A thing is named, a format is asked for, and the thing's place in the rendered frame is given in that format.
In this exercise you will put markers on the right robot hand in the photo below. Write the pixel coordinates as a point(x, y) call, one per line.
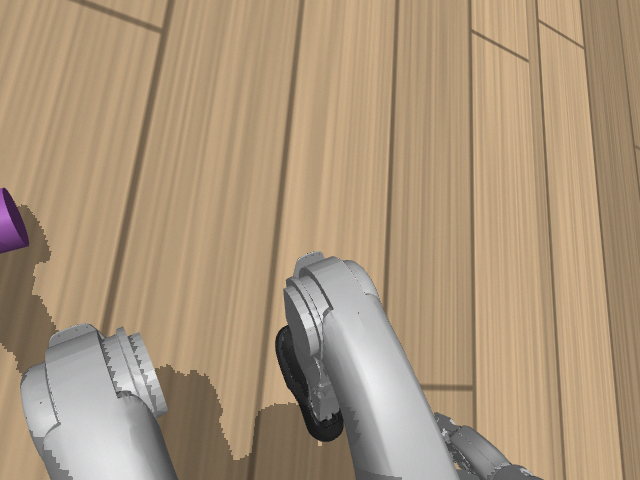
point(475, 455)

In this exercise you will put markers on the can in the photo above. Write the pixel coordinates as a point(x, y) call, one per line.
point(13, 234)

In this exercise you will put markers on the right robot arm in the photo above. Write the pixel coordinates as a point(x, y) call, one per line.
point(515, 472)

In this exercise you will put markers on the right robot foot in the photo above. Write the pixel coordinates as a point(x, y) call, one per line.
point(296, 382)

